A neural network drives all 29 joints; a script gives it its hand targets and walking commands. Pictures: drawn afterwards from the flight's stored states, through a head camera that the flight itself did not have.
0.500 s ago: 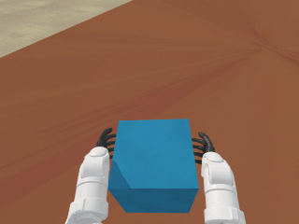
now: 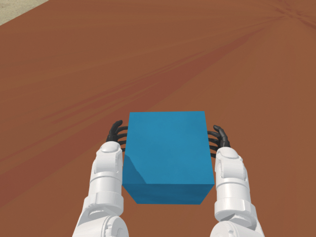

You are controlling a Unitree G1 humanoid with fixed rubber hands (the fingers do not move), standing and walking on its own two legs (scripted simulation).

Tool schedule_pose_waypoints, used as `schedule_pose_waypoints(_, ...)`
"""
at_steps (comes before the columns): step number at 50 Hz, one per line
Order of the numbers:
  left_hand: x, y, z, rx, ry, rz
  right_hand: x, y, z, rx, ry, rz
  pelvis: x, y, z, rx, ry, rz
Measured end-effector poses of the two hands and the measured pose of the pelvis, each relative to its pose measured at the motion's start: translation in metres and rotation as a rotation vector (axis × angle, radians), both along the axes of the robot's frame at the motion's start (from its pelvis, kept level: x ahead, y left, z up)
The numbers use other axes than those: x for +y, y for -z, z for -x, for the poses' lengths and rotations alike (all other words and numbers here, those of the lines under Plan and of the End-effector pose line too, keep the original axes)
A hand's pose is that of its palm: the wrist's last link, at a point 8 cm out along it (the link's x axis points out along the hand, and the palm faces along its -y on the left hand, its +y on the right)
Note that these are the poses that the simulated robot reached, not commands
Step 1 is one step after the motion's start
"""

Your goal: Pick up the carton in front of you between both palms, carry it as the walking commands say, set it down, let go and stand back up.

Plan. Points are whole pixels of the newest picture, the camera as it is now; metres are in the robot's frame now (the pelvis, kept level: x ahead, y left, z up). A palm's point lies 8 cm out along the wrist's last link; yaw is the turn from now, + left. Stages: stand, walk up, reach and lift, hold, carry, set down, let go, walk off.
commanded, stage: set down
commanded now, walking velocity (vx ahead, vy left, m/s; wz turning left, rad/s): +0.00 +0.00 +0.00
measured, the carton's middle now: (167, 161) +0.34 -0.01 -0.06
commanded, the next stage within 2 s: none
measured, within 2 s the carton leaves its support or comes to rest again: rests again in 1.98 s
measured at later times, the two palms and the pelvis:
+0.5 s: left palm (130, 173) +0.35 +0.12 -0.18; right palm (211, 171) +0.37 -0.18 -0.19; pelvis -0.05 -0.01 -0.12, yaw +1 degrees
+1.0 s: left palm (137, 179) +0.39 +0.11 -0.33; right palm (205, 180) +0.39 -0.19 -0.34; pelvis -0.06 -0.01 -0.25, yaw +1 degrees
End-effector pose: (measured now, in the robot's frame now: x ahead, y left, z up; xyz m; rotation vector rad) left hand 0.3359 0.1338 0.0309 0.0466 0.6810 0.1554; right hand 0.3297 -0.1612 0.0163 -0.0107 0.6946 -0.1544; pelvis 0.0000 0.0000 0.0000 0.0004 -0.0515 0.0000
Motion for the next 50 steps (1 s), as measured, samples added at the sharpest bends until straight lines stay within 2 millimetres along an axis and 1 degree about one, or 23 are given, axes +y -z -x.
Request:
schedule_pose_waypoints(3, -0.003, 0.023, -0.008, 0.007, 0.016, -0.013, -0.004, 0.023, -0.006, 0.008, -0.01, 0.011, 0.004, 0.005, 0.004, 0.071, 0.009, -0.006)
schedule_pose_waypoints(6, -0.006, 0.054, -0.011, 0.019, 0.03, -0.025, -0.007, 0.054, -0.008, 0.021, -0.025, 0.022, 0.006, 0.011, 0.009, 0.159, 0.018, -0.014)
schedule_pose_waypoints(12, -0.01, 0.126, -0.003, 0.027, 0.007, -0.008, -0.01, 0.126, -0.005, 0.028, -0.028, 0.02, 0.005, 0.033, 0.021, 0.348, 0.02, -0.025)
schedule_pose_waypoints(15, -0.012, 0.155, -0.001, 0.006, -0.025, 0.012, -0.012, 0.154, -0.008, 0.006, -0.022, 0.01, 0.003, 0.049, 0.027, 0.444, 0.011, -0.027)
schedule_pose_waypoints(18, -0.014, 0.174, -0.002, -0.034, -0.053, 0.032, -0.014, 0.172, -0.017, -0.034, -0.033, 0.0, -0.001, 0.069, 0.033, 0.527, 0.005, -0.029)
schedule_pose_waypoints(22, -0.015, 0.193, -0.01, -0.072, -0.074, 0.042, -0.015, 0.189, -0.029, -0.071, -0.037, -0.012, -0.007, 0.096, 0.043, 0.596, 0.001, -0.032)
schedule_pose_waypoints(26, -0.016, 0.212, -0.019, -0.072, -0.08, 0.044, -0.016, 0.206, -0.039, -0.073, -0.03, -0.024, -0.011, 0.122, 0.051, 0.638, 0.002, -0.036)
schedule_pose_waypoints(30, -0.019, 0.232, -0.028, -0.052, -0.069, 0.049, -0.02, 0.227, -0.043, -0.054, -0.008, -0.026, -0.013, 0.147, 0.056, 0.674, 0.011, -0.038)
schedule_pose_waypoints(38, -0.031, 0.28, -0.046, -0.019, -0.025, 0.039, -0.032, 0.279, -0.047, -0.022, 0.02, -0.015, -0.011, 0.19, 0.06, 0.761, 0.016, -0.053)
schedule_pose_waypoints(50, -0.024, 0.362, -0.056, -0.009, -0.045, 0.045, -0.025, 0.36, -0.064, -0.01, -0.01, -0.003, -0.009, 0.249, 0.065, 0.856, 0.002, -0.055)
